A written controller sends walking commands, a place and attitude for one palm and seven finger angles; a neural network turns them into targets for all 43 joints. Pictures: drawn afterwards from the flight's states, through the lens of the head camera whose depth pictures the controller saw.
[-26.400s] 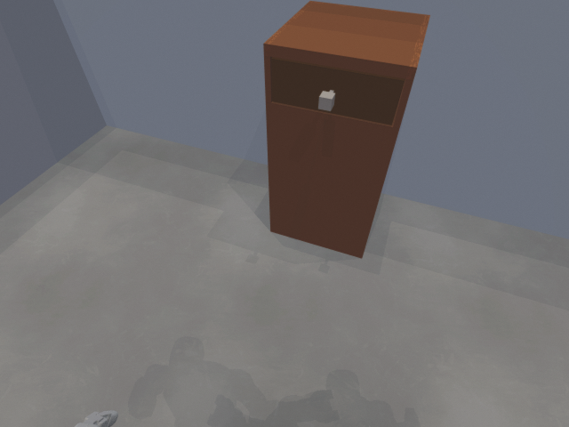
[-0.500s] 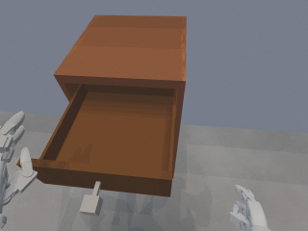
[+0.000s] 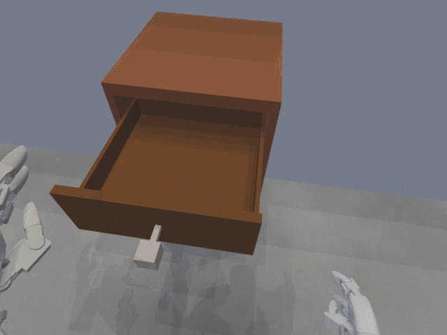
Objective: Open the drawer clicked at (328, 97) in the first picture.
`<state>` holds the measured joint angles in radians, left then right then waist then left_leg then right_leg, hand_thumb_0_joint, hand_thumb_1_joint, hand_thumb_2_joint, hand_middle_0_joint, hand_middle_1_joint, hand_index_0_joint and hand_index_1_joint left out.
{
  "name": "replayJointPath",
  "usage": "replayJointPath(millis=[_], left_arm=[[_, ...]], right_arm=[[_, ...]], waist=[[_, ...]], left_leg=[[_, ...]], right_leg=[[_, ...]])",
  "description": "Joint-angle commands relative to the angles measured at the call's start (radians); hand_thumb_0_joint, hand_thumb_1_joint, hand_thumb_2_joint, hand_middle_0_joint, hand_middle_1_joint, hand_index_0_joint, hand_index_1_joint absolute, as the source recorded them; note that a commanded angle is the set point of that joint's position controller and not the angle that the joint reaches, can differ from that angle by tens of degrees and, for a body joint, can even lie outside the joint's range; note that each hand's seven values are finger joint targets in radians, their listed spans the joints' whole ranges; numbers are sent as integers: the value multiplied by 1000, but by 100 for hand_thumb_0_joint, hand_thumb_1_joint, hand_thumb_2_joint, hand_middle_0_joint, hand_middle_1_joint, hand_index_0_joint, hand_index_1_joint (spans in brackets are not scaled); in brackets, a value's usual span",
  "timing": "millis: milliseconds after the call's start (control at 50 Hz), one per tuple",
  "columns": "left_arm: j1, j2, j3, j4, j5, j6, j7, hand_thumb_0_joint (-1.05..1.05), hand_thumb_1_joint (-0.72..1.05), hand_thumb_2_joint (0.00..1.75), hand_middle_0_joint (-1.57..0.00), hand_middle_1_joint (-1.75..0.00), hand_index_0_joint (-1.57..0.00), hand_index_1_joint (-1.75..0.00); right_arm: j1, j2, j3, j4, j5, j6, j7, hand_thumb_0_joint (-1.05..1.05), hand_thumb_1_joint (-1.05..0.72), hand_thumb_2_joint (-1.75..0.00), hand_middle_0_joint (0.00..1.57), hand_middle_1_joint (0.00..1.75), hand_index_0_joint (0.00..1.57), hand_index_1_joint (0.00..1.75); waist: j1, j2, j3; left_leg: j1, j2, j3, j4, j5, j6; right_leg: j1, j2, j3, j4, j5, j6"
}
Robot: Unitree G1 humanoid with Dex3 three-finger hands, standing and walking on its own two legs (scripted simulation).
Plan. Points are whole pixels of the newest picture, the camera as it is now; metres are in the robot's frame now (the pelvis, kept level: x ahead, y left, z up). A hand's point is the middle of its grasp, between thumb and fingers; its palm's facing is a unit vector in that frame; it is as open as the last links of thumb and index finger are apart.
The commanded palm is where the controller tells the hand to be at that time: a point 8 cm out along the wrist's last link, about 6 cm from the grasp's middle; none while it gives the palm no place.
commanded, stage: step back with the hand held close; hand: left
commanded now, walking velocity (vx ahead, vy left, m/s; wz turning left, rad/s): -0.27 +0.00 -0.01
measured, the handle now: (152, 245) +0.28 +0.16 -0.01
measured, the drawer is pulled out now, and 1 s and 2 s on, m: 0.30 0.30 0.30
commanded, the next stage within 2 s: stop stepping back and stand still in 0.62 s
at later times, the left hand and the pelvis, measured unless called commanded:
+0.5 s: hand (69, 314) +0.12 +0.17 +0.17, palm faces +0.17 -0.83 -0.53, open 7.4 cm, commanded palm +0.05 +0.23 +0.19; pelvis -0.09 -0.04 +0.01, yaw -3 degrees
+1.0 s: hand out of the picture -0.05 +0.16 +0.18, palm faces +0.37 -0.81 -0.46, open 7.4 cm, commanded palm -0.10 +0.21 +0.19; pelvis -0.23 -0.07 +0.01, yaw -1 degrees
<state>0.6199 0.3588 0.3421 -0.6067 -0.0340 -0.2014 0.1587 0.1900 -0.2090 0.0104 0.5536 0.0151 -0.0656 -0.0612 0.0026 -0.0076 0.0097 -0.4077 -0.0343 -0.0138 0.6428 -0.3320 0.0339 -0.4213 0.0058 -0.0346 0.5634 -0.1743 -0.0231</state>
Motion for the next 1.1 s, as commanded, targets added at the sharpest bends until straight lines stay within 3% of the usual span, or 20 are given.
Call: replayJointPath(millis=[0, 60, 100, 200, 300, 340, 360, 380, 400, 460, 540, 600, 640, 680, 760, 840, 860, 900, 980, 1080], left_arm=[[-24, 185, 139, -227, -1, -71, 39, 0, 90, 90, -20, -30, -20, -30], [-9, 191, 181, -241, 13, -85, 45, 0, 90, 90, -20, -30, -20, -30], [1, 185, 185, -227, 15, -93, 39, 0, 90, 90, -20, -30, -20, -30], [47, 148, 137, -243, -12, -89, 22, 0, 90, 90, -20, -30, -20, -30], [-6, 163, 128, -239, -25, -96, -12, 0, 90, 90, -20, -30, -20, -30], [16, 193, 166, -253, -32, -105, -20, 0, 90, 90, -20, -30, -20, -30], [49, 203, 175, -251, -41, -99, -27, 0, 90, 90, -20, -30, -20, -30], [84, 246, 218, -228, -48, -92, -24, 0, 90, 90, -20, -30, -20, -30], [115, 247, 227, -198, -50, -90, -23, 0, 90, 90, -20, -30, -20, -30], [166, 201, 216, -131, -37, -67, -14, 0, 90, 90, -20, -30, -20, -30], [86, 184, 175, -139, -10, -57, 17, 0, 90, 90, -20, -30, -20, -30], [54, 169, 117, -216, -8, -50, 22, 0, 90, 90, -20, -30, -20, -30], [26, 198, 128, -310, -8, -65, 23, 0, 90, 90, -20, -30, -20, -30], [117, 189, 142, -301, -13, -76, 15, 0, 90, 90, -20, -30, -20, -30], [105, 195, 175, -353, -18, -51, 20, 0, 90, 90, -20, -30, -20, -30], [60, 179, 163, -233, -24, -25, 25, 0, 90, 90, -20, -30, -20, -30], [34, 198, 168, -192, -20, -26, 25, 0, 90, 90, -20, -30, -20, -30], [-20, 168, 119, -108, -26, 4, 13, 0, 90, 90, -20, -30, -20, -30], [-47, 169, 101, -42, -17, -5, -9, 0, 90, 90, -20, -30, -20, -30], [-30, 185, 98, -159, 13, -35, 19, 0, 90, 90, -20, -30, -20, -30]], right_arm=[[-74, -125, -49, -150, -10, -53, -19, 0, -90, -90, 20, 30, 20, 30], [-107, -126, -50, -169, -8, -69, -23, 0, -90, -90, 20, 30, 20, 30], [-93, -114, -59, -165, -11, -85, -22, 0, -90, -90, 20, 30, 20, 30], [-61, -118, -66, -101, -22, -113, -6, 0, -90, -90, 20, 30, 20, 30], [-98, -133, -50, -72, -18, -119, 13, 0, -90, -90, 20, 30, 20, 30], [-106, -130, -53, -89, -4, -100, 16, 0, -90, -90, 20, 30, 20, 30], [-112, -116, -60, -112, 14, -91, 18, 0, -90, -90, 20, 30, 20, 30], [-129, -102, -67, -131, 36, -80, 18, 0, -90, -90, 20, 30, 20, 30], [-156, -102, -70, -152, 53, -70, 13, 0, -90, -90, 20, 30, 20, 30], [-206, -42, -31, -149, 24, -33, -7, 0, -90, -90, 20, 30, 20, 30], [-183, -56, -19, -130, 4, -6, -40, 0, -90, -90, 20, 30, 20, 30], [-132, -84, -40, -117, 3, 1, -43, 0, -90, -90, 20, 30, 20, 30], [-111, -117, -79, -137, 7, -18, -31, 0, -90, -90, 20, 30, 20, 30], [-97, -115, -99, -131, 13, -61, -3, 0, -90, -90, 20, 30, 20, 30], [-97, -99, -61, -131, -3, -72, 9, 0, -90, -90, 20, 30, 20, 30], [-89, -113, -44, -135, 19, -79, 4, 0, -90, -90, 20, 30, 20, 30], [-94, -107, -46, -136, 17, -68, 4, 0, -90, -90, 20, 30, 20, 30], [-77, -117, -62, -111, 18, -43, -1, 0, -90, -90, 20, 30, 20, 30], [-107, -114, -45, -99, -2, -33, -2, 0, -90, -90, 20, 30, 20, 30], [-97, -104, -40, -102, -9, -84, -21, 0, -90, -90, 20, 30, 20, 30]], waist=[[-24, 0, -84], [-7, 234, -102], [-10, 246, -108], [-3, 172, -159], [7, 201, -212], [18, 142, -280], [16, -3, -328], [16, -202, -316], [17, -255, -258], [0, -143, -154], [-28, -124, -164], [-42, -42, -206], [-15, 138, -262], [0, 207, -291], [-7, 244, -161], [-17, 81, -83], [-31, -45, -49], [-27, -228, 7], [-47, -149, -20], [-15, -148, -104]], left_leg=[[86, 97, -111, -123, -113, 21], [-233, 290, -279, -385, -129, 90], [-311, 346, -292, -449, -189, 118], [126, 299, -203, -255, 488, 94], [297, 282, -165, -176, 722, 65], [299, 238, -94, -95, 673, 35], [272, 156, 1, -2, 548, -4], [146, 64, 66, 126, 195, -37], [-32, -6, 43, 312, -128, -46], [-174, 26, -25, 414, -181, -68], [-86, 25, 42, 9, -101, -66], [113, 67, 64, -290, 264, -48], [324, 273, -98, -239, 895, 18], [458, 369, -103, -198, 1062, 63], [183, 309, -72, -256, 630, 86], [-13, 178, 6, -199, -108, 16], [-14, 95, 46, -44, -179, -17], [18, 12, 15, 340, -145, -36], [14, 35, 29, 366, 14, -35], [153, 20, 112, -134, -115, 27]], right_leg=[[-36, -175, 201, -182, -267, -44], [251, -8, 51, 203, -139, 33], [284, 16, 60, 385, -244, 38], [69, 5, 19, 150, -283, 38], [137, -1, 10, -145, -79, 38], [228, -30, 13, -223, 153, 31], [273, -104, 47, -227, 384, 22], [297, -230, 119, -208, 653, -10], [295, -340, 201, -174, 809, -70], [264, -339, 178, -163, 747, -138], [385, -253, 129, -83, 890, -85], [384, -198, 75, 6, 775, -13], [173, -88, 33, 88, 183, 43], [3, -41, 38, 193, -234, 20], [103, -34, 10, 197, -259, 39], [306, -61, -3, -165, -94, 46], [210, -151, 141, -290, -227, -3], [-59, -352, 448, -500, -589, -89], [-90, -274, 209, -407, -475, -64], [81, -257, 211, -374, -449, -63]])
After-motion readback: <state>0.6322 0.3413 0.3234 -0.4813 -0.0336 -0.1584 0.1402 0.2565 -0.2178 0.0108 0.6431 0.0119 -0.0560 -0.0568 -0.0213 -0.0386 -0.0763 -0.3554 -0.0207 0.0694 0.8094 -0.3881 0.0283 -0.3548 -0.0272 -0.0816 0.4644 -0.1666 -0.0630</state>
